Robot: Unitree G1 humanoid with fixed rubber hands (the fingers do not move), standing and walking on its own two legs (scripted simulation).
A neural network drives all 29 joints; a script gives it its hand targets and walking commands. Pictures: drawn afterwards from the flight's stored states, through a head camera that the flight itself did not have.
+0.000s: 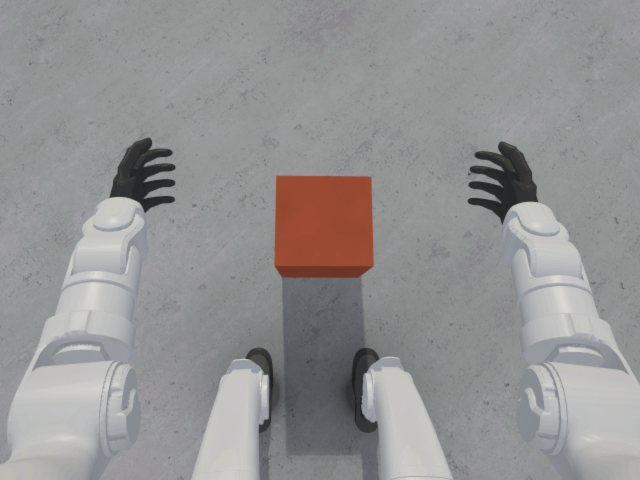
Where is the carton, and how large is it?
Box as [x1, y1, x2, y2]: [274, 176, 373, 277]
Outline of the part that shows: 276,176 274,265 281,276 357,277 373,265 370,176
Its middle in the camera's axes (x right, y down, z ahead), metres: +0.01 -0.03 +0.95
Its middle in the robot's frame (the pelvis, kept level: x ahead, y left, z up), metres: +0.51 -0.02 -0.56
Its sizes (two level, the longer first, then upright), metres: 0.210 0.200 0.250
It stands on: the floor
